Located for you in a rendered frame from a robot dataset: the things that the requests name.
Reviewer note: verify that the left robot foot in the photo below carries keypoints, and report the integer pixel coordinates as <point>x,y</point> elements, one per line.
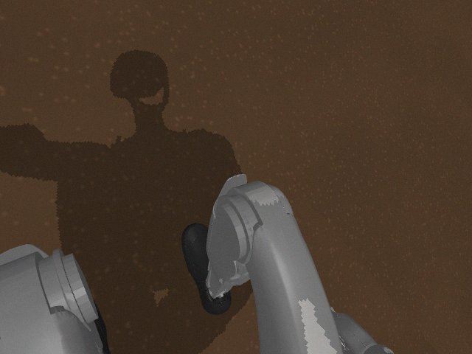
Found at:
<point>102,331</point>

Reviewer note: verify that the right robot foot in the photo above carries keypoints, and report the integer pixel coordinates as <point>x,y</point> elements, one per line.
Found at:
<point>194,246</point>

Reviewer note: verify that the right robot hand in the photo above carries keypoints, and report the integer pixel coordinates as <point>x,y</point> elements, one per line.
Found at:
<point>354,338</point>

